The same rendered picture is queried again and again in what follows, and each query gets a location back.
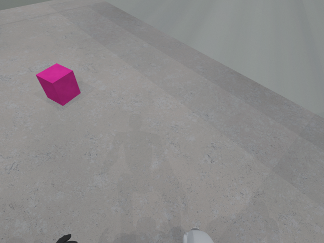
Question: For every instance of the robot right thigh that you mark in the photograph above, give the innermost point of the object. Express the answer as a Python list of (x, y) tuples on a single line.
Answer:
[(196, 236)]

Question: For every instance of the carton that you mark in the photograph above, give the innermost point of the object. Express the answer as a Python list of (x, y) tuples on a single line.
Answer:
[(59, 83)]

